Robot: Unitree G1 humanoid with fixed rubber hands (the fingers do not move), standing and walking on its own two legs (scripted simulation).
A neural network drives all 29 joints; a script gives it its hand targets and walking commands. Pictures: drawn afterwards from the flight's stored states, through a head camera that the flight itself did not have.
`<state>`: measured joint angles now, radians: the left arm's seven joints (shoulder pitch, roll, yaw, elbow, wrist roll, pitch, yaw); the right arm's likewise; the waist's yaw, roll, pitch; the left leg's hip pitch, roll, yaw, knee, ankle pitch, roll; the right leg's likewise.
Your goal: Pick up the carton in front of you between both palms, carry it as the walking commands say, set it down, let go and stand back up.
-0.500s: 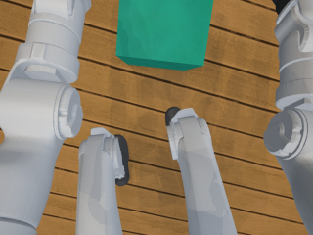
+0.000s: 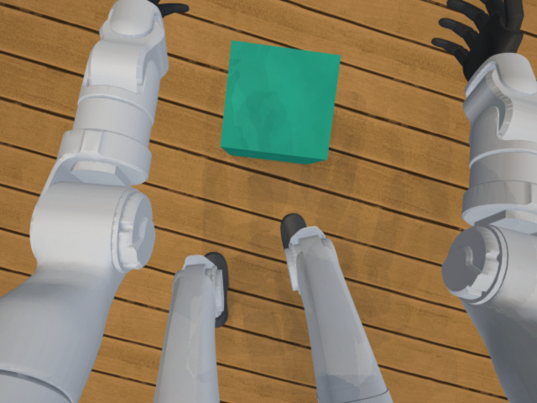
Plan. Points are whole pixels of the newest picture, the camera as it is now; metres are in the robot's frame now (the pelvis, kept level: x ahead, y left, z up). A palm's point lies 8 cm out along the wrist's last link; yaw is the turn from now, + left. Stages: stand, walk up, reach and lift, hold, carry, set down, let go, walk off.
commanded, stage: set down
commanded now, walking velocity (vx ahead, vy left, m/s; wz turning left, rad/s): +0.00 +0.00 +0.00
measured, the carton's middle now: (276, 113) +0.51 -0.12 -0.47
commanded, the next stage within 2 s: let go in 0.04 s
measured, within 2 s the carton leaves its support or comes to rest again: neither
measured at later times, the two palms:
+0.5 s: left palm (74, 128) +0.44 +0.10 +0.01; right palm out of the picture +0.36 -0.31 +0.02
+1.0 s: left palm out of the picture +0.31 +0.21 +0.09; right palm out of the picture +0.24 -0.23 +0.11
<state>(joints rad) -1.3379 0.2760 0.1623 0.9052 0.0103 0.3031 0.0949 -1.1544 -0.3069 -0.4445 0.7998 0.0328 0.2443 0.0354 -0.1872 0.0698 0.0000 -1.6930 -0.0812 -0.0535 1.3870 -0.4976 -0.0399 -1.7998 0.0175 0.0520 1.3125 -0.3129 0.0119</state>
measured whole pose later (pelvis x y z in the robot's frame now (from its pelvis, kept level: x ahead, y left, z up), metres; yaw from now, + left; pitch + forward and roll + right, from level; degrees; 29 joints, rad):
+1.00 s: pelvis +0.10 +0.01 +0.18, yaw -3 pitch +6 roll -1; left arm 0.11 0.17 0.08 0.51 0.06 0.01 0.01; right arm 0.22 -0.20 -0.02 0.41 0.02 0.03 0.07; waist -0.05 -0.01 0.05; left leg -0.27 -0.02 -0.08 0.50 -0.33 0.00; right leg -0.37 0.03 0.05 0.47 -0.19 0.01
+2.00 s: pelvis +0.12 -0.01 +0.17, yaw -1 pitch +0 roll +0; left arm 0.17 0.31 0.05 0.79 0.04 0.01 0.02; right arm 0.22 -0.36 -0.03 0.69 -0.04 0.01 -0.02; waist 0.01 0.06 0.02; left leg -0.13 0.00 -0.11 0.51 -0.38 -0.03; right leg -0.25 0.04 0.00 0.54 -0.29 -0.03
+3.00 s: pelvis +0.09 -0.01 +0.18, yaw -2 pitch -2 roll +0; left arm 0.11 0.36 0.03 1.03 0.02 0.00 0.00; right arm 0.18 -0.39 0.00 0.93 -0.02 -0.01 -0.02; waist 0.01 0.03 0.03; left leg -0.06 0.00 -0.09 0.38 -0.28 -0.02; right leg -0.18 0.03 0.02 0.42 -0.19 -0.02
